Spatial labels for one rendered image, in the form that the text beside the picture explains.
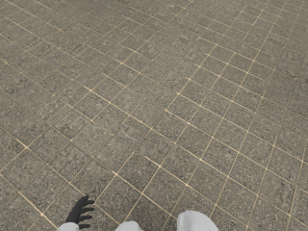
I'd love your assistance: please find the left robot hand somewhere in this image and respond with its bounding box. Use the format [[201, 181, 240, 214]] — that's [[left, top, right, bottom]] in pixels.
[[65, 195, 95, 229]]

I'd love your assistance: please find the robot thigh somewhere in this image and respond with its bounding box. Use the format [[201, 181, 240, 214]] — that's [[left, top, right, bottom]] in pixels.
[[177, 210, 219, 231], [115, 221, 143, 231]]

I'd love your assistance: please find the left robot thigh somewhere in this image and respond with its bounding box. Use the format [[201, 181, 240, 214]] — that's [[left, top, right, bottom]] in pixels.
[[115, 221, 143, 231]]

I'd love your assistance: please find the right robot thigh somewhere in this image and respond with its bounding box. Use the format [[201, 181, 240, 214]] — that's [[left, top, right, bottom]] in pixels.
[[177, 210, 219, 231]]

